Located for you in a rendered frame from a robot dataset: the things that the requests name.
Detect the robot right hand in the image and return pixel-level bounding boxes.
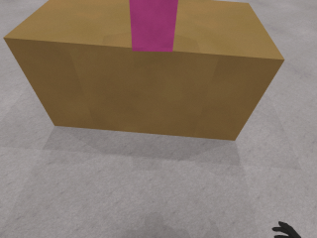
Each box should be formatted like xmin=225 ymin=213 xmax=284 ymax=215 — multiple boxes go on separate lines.
xmin=271 ymin=221 xmax=301 ymax=238

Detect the carton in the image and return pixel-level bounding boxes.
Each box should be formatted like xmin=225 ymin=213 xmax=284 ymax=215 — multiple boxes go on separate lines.
xmin=129 ymin=0 xmax=178 ymax=52

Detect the pedestal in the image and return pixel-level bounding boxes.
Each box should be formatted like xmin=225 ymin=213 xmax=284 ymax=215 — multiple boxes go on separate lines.
xmin=3 ymin=0 xmax=285 ymax=141

